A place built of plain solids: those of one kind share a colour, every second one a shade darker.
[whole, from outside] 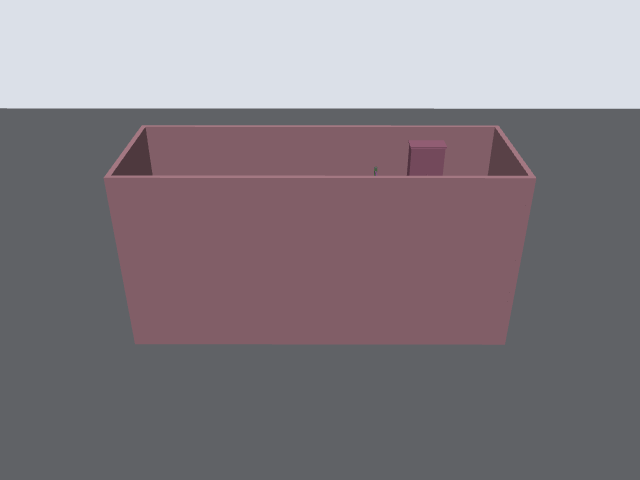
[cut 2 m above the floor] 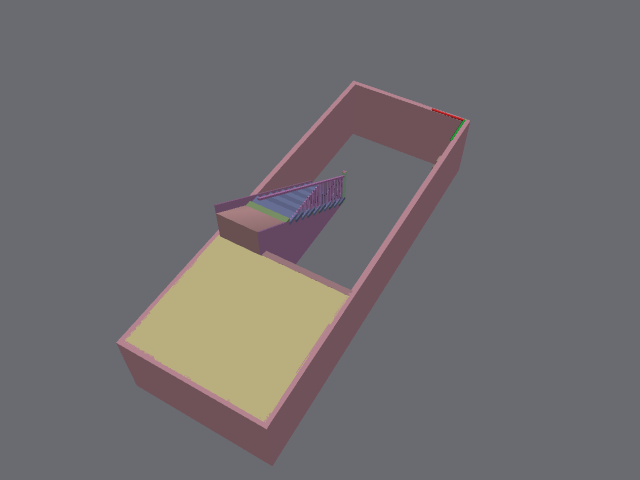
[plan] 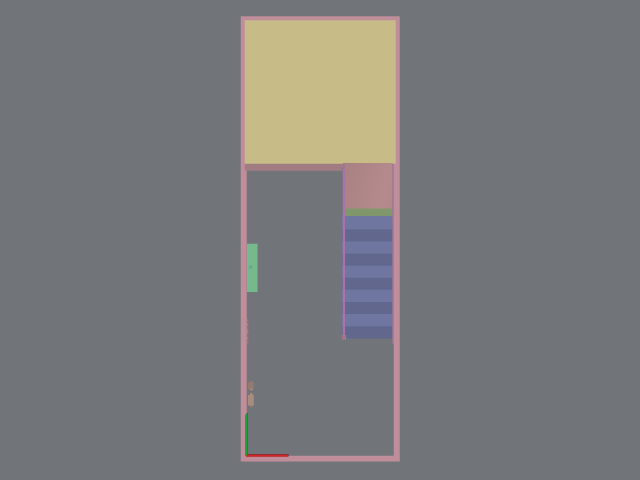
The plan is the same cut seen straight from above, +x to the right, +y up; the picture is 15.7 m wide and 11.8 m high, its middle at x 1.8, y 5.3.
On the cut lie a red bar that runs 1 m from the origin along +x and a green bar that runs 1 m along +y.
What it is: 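A villa's stair hall, a dwelling of no particular year; the hall below, the landing 3.00 m above it, and between them a joiner's timber flight of 15 risers of about 0.200 m on goings of about 0.298 m, 1.17 m clear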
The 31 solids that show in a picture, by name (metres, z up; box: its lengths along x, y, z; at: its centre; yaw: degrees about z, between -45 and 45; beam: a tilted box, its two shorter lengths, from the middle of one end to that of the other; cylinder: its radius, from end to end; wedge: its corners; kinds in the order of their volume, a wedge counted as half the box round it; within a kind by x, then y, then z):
{
 "upper_1": {"box": [3.71, 3.52, 3.05], "at": [1.8, 8.94, 1.48]},
 "wall_1": {"box": [0.15, 10.95, 5.43], "at": [-0.07, 5.33, 2.67]},
 "wall_2": {"box": [3.91, 0.15, 5.43], "at": [1.8, -0.07, 2.67]},
 "wall_3": {"box": [3.91, 0.15, 5.43], "at": [1.8, 10.72, 2.67]},
 "wall_4": {"box": [0.15, 10.95, 5.43], "at": [3.69, 5.33, 2.67]},
 "carriage_1": {"wedge": [[2.4, 2.94, -0.05], [2.4, 2.94, 0.01], [2.4, 7.2, -0.05], [2.4, 7.2, 2.85], [3.58, 2.94, -0.05], [3.58, 2.94, 0.01], [3.58, 7.2, -0.05], [3.58, 7.2, 2.85]]},
 "upper_edge_1": {"box": [2.4, 0.17, 3.05], "at": [1.15, 7.09, 1.48]},
 "wardrobe_1": {"box": [0.52, 1.03, 1.78], "at": [0.26, 8.6, 3.98]},
 "wardrobe_2": {"box": [0.55, 1.1, 0.04], "at": [0.28, 8.6, 4.93]},
 "string_1": {"wedge": [[2.37, 2.91, -0.05], [2.37, 2.91, 0.0], [2.37, 7.2, -0.05], [2.37, 7.2, 2.87], [2.41, 2.91, -0.05], [2.41, 2.91, 0.0], [2.41, 7.2, -0.05], [2.41, 7.2, 2.87]]},
 "string_2": {"wedge": [[3.58, 2.75, -0.05], [3.58, 2.75, 0.16], [3.58, 7.18, -0.05], [3.58, 7.18, 3.12], [3.61, 2.75, -0.05], [3.61, 2.75, 0.16], [3.61, 7.18, -0.05], [3.61, 7.18, 3.12]]},
 "rail_1": {"wedge": [[2.36, 2.95, 1.06], [2.36, 2.95, 1.12], [2.36, 7.04, 3.8], [2.36, 7.04, 3.86], [2.42, 2.95, 1.06], [2.42, 2.95, 1.12], [2.42, 7.04, 3.8], [2.42, 7.04, 3.86]]},
 "tread_1": {"wedge": [[2.34, 2.88, 0.11], [2.34, 2.88, 0.21], [2.34, 3.24, 0.11], [2.34, 3.24, 0.21], [3.59, 2.88, 0.11], [3.59, 2.88, 0.21], [3.59, 3.24, 0.11], [3.59, 3.24, 0.21]]},
 "tread_2": {"wedge": [[2.34, 3.18, 0.3], [2.34, 3.18, 0.4], [2.34, 3.54, 0.31], [2.34, 3.54, 0.41], [3.59, 3.18, 0.3], [3.59, 3.18, 0.4], [3.59, 3.54, 0.31], [3.59, 3.54, 0.41]]},
 "tread_3": {"wedge": [[2.34, 3.48, 0.5], [2.34, 3.48, 0.6], [2.34, 3.84, 0.5], [2.34, 3.84, 0.6], [3.59, 3.48, 0.5], [3.59, 3.48, 0.6], [3.59, 3.84, 0.5], [3.59, 3.84, 0.6]]},
 "tread_4": {"wedge": [[2.34, 3.78, 0.7], [2.34, 3.78, 0.8], [2.34, 4.13, 0.7], [2.34, 4.13, 0.8], [3.59, 3.78, 0.7], [3.59, 3.78, 0.8], [3.59, 4.13, 0.7], [3.59, 4.13, 0.8]]},
 "tread_5": {"wedge": [[2.34, 4.07, 0.9], [2.34, 4.07, 1.0], [2.34, 4.43, 0.9], [2.34, 4.43, 1.0], [3.59, 4.07, 0.9], [3.59, 4.07, 1.0], [3.59, 4.43, 0.9], [3.59, 4.43, 1.0]]},
 "tread_6": {"wedge": [[2.34, 4.37, 1.1], [2.34, 4.37, 1.2], [2.34, 4.73, 1.1], [2.34, 4.73, 1.2], [3.59, 4.37, 1.1], [3.59, 4.37, 1.2], [3.59, 4.73, 1.1], [3.59, 4.73, 1.2]]},
 "tread_7": {"wedge": [[2.34, 4.67, 1.3], [2.34, 4.67, 1.4], [2.34, 5.03, 1.3], [2.34, 5.03, 1.4], [3.59, 4.67, 1.3], [3.59, 4.67, 1.4], [3.59, 5.03, 1.3], [3.59, 5.03, 1.4]]},
 "tread_8": {"wedge": [[2.34, 4.97, 1.5], [2.34, 4.97, 1.6], [2.34, 5.32, 1.5], [2.34, 5.32, 1.6], [3.59, 4.97, 1.5], [3.59, 4.97, 1.6], [3.59, 5.32, 1.5], [3.59, 5.32, 1.6]]},
 "tread_9": {"wedge": [[2.34, 5.27, 1.7], [2.34, 5.27, 1.8], [2.34, 5.62, 1.7], [2.34, 5.62, 1.8], [3.59, 5.27, 1.7], [3.59, 5.27, 1.8], [3.59, 5.62, 1.7], [3.59, 5.62, 1.8]]},
 "tread_10": {"wedge": [[2.34, 5.56, 1.9], [2.34, 5.56, 2.0], [2.34, 5.92, 1.9], [2.34, 5.92, 2.0], [3.59, 5.56, 1.9], [3.59, 5.56, 2.0], [3.59, 5.92, 1.9], [3.59, 5.92, 2.0]]},
 "coat_pegs_1": {"box": [0.14, 0.26, 0.79], "at": [0.1, 1.36, 1.16]},
 "riser_1": {"wedge": [[2.37, 5.89, 1.97], [2.37, 5.89, 2.1], [2.37, 6.22, 2.08], [2.37, 6.22, 2.1], [3.59, 5.89, 1.97], [3.59, 5.89, 2.1], [3.59, 6.22, 2.08], [3.59, 6.22, 2.11]]},
 "newel_foot_1": {"box": [0.09, 0.09, 1.27], "at": [2.39, 2.91, 0.58]},
 "hall_table_1": {"box": [0.26, 1.19, 0.022], "at": [0.13, 4.61, 0.75]},
 "hall_table_2": {"box": [0.17, 0.22, 0.06], "at": [0.13, 4.81, 0.79]},
 "bal_1": {"cylinder": 0.021, "from": [2.39, 3.92, 0.79], "to": [2.39, 3.92, 1.73]},
 "bal_2": {"cylinder": 0.021, "from": [2.39, 4.22, 0.99], "to": [2.39, 4.22, 1.93]},
 "bal_3": {"cylinder": 0.021, "from": [2.39, 4.32, 0.99], "to": [2.39, 4.32, 1.99]},
 "bal_4": {"cylinder": 0.021, "from": [2.39, 4.42, 1.19], "to": [2.39, 4.42, 2.06]}
}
